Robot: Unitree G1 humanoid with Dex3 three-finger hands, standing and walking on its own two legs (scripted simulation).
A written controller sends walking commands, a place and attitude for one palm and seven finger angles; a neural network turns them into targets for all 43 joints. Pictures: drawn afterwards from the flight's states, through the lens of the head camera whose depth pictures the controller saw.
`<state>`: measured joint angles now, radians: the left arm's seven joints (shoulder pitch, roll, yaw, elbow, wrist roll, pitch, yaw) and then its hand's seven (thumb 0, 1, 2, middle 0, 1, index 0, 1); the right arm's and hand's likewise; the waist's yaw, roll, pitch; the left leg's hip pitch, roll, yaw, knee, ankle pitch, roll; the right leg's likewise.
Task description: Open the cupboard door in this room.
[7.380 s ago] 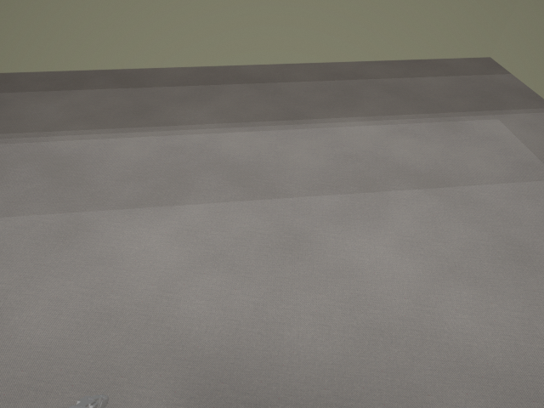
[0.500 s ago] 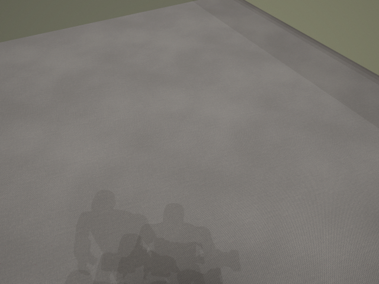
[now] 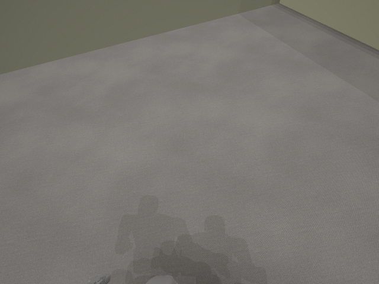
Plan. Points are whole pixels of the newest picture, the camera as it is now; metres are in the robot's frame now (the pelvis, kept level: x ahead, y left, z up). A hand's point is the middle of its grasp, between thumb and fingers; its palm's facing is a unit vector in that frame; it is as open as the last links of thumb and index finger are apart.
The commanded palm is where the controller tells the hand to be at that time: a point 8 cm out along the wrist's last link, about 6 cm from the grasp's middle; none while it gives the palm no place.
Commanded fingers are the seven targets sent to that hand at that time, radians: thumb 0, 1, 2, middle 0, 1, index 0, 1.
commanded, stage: turn or walk to find it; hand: left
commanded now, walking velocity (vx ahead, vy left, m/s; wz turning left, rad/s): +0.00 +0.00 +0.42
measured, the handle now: out of the picture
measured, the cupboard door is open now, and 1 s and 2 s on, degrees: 0 0 0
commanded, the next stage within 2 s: none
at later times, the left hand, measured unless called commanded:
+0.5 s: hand out of the picture -0.06 +0.26 -0.18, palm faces +0.27 -0.93 -0.24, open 7.3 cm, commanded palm none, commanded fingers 0.00 0.90 0.90 -0.20 -0.30 -0.20 -0.30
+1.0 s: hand out of the picture -0.06 +0.19 -0.14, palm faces +0.42 -0.87 -0.26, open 7.3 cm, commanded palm none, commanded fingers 0.00 0.90 0.90 -0.20 -0.30 -0.20 -0.30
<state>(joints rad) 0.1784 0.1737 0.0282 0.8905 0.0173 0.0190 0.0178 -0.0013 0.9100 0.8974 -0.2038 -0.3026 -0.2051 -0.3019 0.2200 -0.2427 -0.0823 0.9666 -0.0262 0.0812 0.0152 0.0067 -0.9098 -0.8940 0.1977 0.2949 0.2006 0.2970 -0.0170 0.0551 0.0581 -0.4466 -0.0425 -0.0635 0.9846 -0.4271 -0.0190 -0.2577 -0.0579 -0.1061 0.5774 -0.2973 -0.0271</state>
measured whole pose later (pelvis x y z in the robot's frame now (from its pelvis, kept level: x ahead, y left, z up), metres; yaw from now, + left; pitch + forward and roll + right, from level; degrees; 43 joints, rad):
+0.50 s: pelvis -0.04 +0.04 +0.00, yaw +12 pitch -1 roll -1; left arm 0.25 0.27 0.07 1.00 0.02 0.08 0.01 0.00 0.91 0.90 -0.20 -0.30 -0.20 -0.30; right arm 0.16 -0.19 -0.04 0.96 -0.02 0.03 0.00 0.00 -0.91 -0.89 0.20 0.29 0.20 0.30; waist 0.03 -0.05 0.06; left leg -0.22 0.00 0.05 0.53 -0.29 0.03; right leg -0.45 -0.10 -0.08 1.03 -0.44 0.06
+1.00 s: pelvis -0.05 -0.01 +0.01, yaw +25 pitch -1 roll +1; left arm 0.20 0.16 0.02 0.92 0.02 0.02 0.02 0.00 0.91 0.90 -0.21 -0.30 -0.21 -0.30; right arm 0.24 -0.25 -0.09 0.99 -0.03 0.08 0.02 0.01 -0.91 -0.89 0.20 0.29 0.20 0.30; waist -0.02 0.04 0.06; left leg -0.48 0.01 -0.03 1.15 -0.37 -0.05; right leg -0.22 -0.08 -0.16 0.52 -0.27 -0.02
